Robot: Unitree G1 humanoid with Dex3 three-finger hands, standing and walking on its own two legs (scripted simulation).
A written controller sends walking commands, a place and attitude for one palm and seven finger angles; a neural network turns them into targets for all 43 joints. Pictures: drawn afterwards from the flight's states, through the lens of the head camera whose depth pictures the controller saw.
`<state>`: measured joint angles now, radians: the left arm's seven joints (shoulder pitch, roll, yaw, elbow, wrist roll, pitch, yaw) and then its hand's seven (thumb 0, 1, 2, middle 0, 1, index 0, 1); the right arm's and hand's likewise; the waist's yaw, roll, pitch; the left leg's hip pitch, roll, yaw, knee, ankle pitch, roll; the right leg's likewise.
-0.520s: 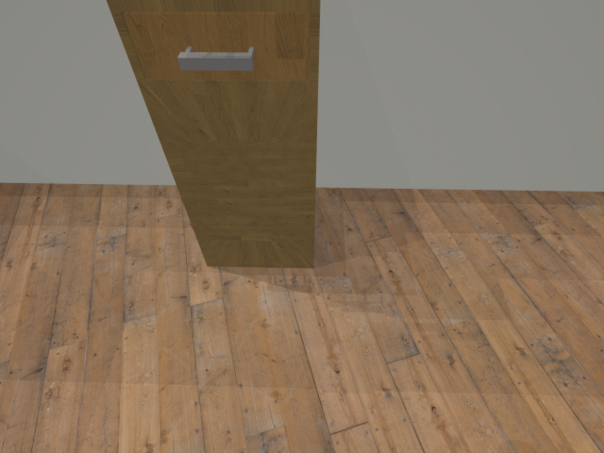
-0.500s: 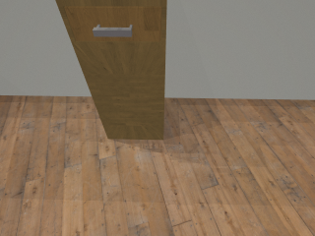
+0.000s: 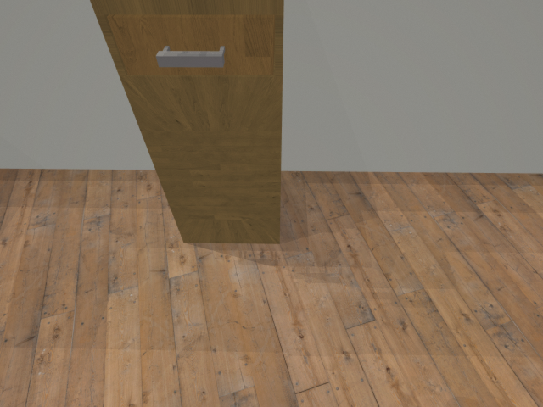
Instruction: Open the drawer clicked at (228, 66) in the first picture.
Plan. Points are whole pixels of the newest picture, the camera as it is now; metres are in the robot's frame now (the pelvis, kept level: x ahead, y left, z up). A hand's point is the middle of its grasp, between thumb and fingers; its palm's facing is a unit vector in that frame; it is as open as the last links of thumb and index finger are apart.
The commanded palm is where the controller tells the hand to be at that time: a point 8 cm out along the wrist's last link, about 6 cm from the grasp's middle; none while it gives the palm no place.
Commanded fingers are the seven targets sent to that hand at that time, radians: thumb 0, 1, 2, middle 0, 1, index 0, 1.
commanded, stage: look at it before walking up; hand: left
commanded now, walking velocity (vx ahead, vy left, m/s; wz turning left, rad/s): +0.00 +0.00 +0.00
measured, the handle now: (192, 54) +0.85 +0.24 +0.10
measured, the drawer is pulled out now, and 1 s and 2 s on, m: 0.00 0.00 0.00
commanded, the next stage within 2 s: take the last steps up to it in 0.32 s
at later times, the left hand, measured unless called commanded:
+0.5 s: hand out of the picture +0.07 +0.23 -0.16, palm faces -0.02 -0.95 -0.32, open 7.4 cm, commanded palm none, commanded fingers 0.00 0.90 0.90 -0.20 -0.30 -0.20 -0.30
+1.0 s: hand out of the picture +0.15 +0.19 -0.18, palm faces +0.03 -0.98 -0.19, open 7.3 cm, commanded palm none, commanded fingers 0.00 0.90 0.90 -0.20 -0.30 -0.20 -0.30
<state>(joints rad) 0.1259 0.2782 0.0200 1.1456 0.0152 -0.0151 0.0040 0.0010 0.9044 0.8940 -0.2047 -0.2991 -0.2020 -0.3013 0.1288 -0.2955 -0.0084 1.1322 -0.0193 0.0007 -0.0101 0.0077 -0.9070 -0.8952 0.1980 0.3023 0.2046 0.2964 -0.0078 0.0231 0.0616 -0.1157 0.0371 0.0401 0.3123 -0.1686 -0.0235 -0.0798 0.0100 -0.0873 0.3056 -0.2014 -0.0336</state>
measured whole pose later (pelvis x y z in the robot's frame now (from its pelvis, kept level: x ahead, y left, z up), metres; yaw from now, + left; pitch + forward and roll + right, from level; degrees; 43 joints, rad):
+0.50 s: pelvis +0.00 +0.00 +0.00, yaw +0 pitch -1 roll +0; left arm 0.12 0.29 0.02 1.14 0.01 -0.02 0.01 0.00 0.90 0.89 -0.20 -0.30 -0.20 -0.30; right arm 0.12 -0.31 -0.01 1.14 -0.02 0.00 -0.01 0.01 -0.91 -0.90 0.20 0.30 0.20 0.30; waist -0.01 0.02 0.06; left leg -0.11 0.04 0.04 0.30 -0.17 -0.02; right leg -0.07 0.01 -0.08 0.29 -0.20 -0.03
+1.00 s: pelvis +0.11 +0.01 -0.01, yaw +3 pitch +0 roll +0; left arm 0.18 0.18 0.05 1.09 0.02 0.01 -0.02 0.02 0.94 0.89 -0.20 -0.30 -0.20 -0.30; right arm 0.49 -0.09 -0.01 1.21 -0.04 -0.05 -0.03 0.00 -0.91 -0.90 0.20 0.30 0.20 0.30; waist -0.05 0.01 0.11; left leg -0.02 0.03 0.04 0.38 -0.36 -0.01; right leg -0.46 -0.06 -0.08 0.84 -0.38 -0.03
